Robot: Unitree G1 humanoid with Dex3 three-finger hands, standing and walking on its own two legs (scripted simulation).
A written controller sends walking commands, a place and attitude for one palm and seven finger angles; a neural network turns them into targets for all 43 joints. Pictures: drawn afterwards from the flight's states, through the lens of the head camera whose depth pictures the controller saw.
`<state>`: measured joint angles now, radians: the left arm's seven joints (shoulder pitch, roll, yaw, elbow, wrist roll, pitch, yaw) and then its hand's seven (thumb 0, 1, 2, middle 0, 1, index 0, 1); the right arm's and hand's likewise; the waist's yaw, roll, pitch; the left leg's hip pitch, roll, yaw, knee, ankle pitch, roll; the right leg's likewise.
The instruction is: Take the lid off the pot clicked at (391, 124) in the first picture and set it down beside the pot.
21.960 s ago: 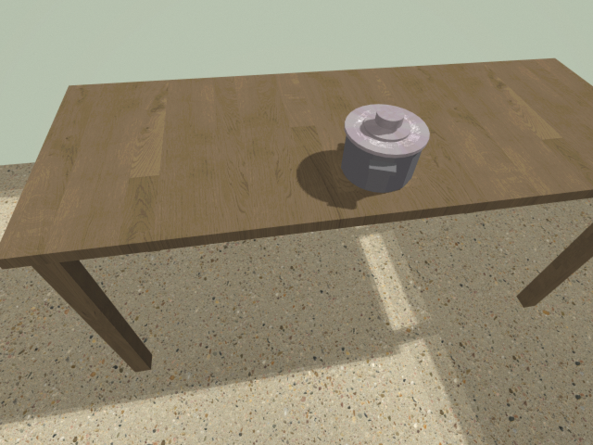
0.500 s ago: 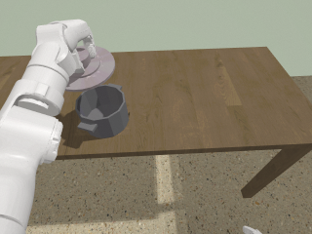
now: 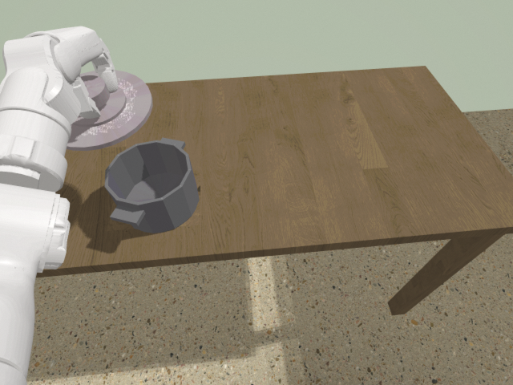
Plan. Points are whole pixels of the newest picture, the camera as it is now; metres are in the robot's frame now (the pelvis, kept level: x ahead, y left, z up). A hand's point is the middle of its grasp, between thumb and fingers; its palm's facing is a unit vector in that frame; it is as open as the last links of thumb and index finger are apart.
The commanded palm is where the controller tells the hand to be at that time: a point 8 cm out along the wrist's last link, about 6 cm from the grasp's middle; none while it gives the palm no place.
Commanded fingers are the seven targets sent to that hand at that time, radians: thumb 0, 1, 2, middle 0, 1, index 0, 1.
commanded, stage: move the lid sideways beside the pot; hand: left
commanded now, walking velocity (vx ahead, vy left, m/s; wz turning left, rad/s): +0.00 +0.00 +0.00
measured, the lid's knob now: (88, 92) +0.51 +0.22 +0.19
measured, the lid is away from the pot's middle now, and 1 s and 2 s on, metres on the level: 0.05 0.16 0.23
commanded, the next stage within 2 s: lower the lid onto the table in 1.86 s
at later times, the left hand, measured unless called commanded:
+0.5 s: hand (30, 105) +0.46 +0.28 +0.21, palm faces -0.29 -0.08 -0.95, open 8.3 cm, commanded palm +0.47 +0.28 +0.28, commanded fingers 0.00 0.50 1.05 -0.78 -1.09 -0.83 -1.10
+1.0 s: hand out of the picture +0.46 +0.33 +0.22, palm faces -0.29 -0.09 -0.95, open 8.3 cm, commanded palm +0.47 +0.34 +0.28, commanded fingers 0.00 0.50 1.05 -0.78 -1.09 -0.83 -1.10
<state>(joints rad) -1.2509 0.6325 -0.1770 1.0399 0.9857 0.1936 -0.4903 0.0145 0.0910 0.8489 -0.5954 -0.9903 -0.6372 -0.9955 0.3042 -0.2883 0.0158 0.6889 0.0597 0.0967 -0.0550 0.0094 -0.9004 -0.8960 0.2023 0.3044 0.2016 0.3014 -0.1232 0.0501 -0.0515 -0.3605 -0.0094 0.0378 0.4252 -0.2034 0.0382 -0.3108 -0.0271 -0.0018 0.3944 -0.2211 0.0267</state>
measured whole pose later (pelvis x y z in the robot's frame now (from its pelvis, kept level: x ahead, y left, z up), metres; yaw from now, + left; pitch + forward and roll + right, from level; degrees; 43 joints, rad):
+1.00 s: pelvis -0.01 +0.01 +0.00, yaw +1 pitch +8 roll -2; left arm -1.21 0.87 -0.09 1.06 0.99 -0.01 -0.53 0.02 0.09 0.85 -0.59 -0.99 -0.64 -1.00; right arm 0.31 -0.30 0.03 0.70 0.09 0.14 -0.07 0.01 -0.90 -0.90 0.20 0.30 0.20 0.30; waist -0.12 0.03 -0.03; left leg -0.40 -0.01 0.03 0.48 -0.21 0.05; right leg -0.32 -0.03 -0.01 0.39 -0.20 0.04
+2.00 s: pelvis -0.01 +0.02 -0.01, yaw +0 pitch +10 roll -3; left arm -1.28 1.03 -0.05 1.16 1.01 -0.05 -0.56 0.02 0.09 0.85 -0.59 -0.99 -0.64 -1.00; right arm 0.31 -0.30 0.06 0.71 0.11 0.14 -0.10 0.01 -0.90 -0.90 0.20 0.30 0.20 0.30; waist -0.13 0.02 -0.02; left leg -0.49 0.00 0.02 0.56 -0.26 0.06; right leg -0.38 -0.02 -0.02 0.42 -0.22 0.05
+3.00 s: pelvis -0.01 +0.03 -0.02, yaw +0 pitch +13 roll -4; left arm -1.18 1.03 -0.03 1.20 1.00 -0.11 -0.52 0.01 0.10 0.85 -0.59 -0.99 -0.63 -1.00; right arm 0.34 -0.31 0.06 0.71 0.11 0.14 -0.11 0.00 -0.90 -0.90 0.21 0.30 0.20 0.30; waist -0.14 0.02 -0.03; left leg -0.58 0.01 0.02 0.65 -0.30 0.07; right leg -0.47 -0.01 -0.02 0.49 -0.25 0.05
